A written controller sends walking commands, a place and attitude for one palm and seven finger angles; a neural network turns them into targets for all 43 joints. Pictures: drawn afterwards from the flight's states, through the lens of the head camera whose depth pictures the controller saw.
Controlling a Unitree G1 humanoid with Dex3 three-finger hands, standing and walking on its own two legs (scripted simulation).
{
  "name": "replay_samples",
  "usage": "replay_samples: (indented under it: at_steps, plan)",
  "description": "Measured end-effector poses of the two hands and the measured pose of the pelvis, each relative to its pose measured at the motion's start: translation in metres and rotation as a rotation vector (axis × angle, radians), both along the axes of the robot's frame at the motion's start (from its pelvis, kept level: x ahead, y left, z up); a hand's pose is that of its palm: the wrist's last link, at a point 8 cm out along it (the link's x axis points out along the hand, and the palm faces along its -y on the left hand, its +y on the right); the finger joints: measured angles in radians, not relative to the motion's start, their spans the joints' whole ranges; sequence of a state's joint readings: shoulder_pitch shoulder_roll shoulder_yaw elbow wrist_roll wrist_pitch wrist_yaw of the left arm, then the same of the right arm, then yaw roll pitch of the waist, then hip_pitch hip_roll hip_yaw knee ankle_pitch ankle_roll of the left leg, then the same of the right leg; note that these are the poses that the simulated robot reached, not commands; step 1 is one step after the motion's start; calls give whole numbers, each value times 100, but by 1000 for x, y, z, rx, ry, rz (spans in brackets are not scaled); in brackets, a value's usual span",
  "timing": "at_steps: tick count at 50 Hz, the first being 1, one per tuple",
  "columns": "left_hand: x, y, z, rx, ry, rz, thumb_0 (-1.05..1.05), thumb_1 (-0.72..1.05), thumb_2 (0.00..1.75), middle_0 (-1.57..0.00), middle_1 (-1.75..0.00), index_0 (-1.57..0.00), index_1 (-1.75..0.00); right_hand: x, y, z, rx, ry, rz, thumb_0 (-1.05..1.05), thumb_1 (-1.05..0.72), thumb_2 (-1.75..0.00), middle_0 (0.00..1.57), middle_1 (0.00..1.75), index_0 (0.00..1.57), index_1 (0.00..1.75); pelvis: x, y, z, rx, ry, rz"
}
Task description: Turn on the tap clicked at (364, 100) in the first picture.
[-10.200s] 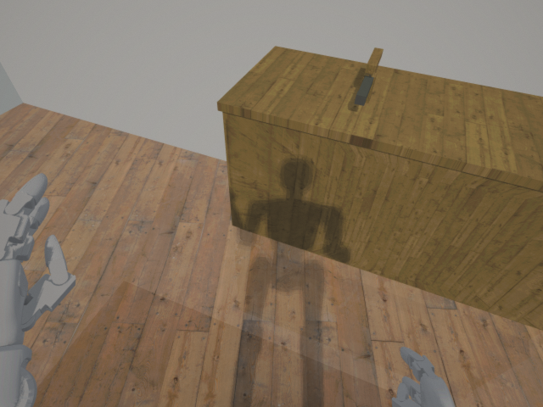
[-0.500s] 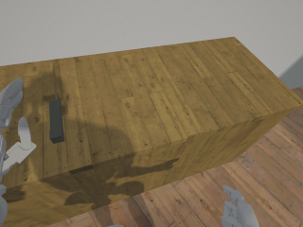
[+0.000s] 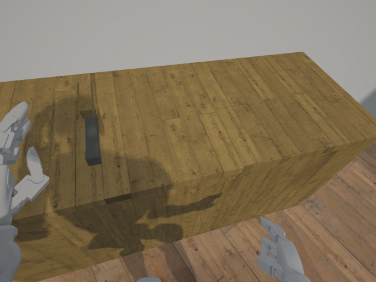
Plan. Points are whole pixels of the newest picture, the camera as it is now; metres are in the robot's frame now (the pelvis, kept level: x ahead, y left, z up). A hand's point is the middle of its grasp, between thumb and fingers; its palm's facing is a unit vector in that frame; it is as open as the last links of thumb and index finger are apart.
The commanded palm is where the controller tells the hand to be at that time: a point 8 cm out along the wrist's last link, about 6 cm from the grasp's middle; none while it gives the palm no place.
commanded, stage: shuffle to correct the standing spot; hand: left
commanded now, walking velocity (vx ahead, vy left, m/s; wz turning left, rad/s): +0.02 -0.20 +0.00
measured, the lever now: (93, 157) +0.35 +0.26 +0.02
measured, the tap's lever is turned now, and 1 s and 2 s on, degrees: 0 0 0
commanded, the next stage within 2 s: none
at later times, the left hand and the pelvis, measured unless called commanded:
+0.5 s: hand (92, 173) +0.24 +0.19 +0.16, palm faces +0.32 -0.88 -0.35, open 7.4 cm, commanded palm +0.18 +0.23 +0.18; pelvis +0.02 -0.05 +0.00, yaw +0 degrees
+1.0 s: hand (100, 178) +0.23 +0.17 +0.17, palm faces +0.33 -0.86 -0.38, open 7.4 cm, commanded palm +0.17 +0.21 +0.18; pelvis +0.01 -0.07 +0.00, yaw +1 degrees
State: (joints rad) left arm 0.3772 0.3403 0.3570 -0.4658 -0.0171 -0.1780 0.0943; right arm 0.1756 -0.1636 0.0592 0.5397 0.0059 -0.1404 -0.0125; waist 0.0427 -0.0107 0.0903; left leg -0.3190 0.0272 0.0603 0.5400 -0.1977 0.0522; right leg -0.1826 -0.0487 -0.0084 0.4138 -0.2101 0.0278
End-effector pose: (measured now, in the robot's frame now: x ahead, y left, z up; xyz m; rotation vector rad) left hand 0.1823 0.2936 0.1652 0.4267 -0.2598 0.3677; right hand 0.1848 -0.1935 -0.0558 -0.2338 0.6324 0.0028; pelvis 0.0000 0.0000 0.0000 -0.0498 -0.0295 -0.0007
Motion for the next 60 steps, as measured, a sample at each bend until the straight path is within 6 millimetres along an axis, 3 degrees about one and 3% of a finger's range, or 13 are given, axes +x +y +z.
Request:
replay_samples:
  at_steps: [5, 19, 25, 60]
  plan:
    - [1, -11, 6, 2, -18, -19, 2, 89, 90, -21, -30, -21, -31, -4, -11, 1, 0, 12, -4, 1, -90, -90, 21, 30, 20, 30, 1, -10, 1, -6, 0, 2]
    - [15, -54, 4, -11, -4, -73, 2, 89, 90, -21, -30, -21, -31, -9, -75, -4, -33, 43, -102, 2, -90, -90, 21, 30, 20, 30, 14, -45, -2, -14, -4, 2]
    - [18, -65, 7, -1, -7, -89, 2, 89, 90, -21, -30, -21, -31, -8, -92, -6, -46, 47, -129, 2, -90, -90, 21, 30, 20, 29, 18, -54, -5, -13, -7, 3]
    - [5, -86, 17, 33, 20, -72, 2, 89, 90, -21, -30, -21, -31, -5, -97, -15, 1, 58, -90, 2, -90, -90, 21, 30, 20, 29, 13, -73, -3, 5, -1, 14]
